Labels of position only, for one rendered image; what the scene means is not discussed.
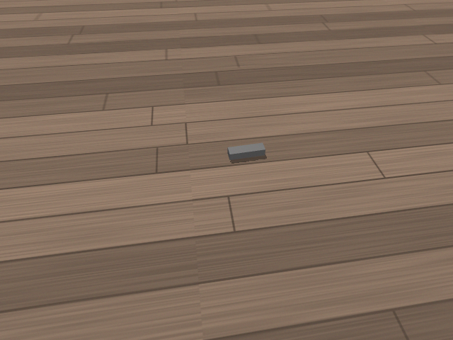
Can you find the carton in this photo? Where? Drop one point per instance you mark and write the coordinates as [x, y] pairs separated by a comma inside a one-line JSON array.
[[246, 151]]

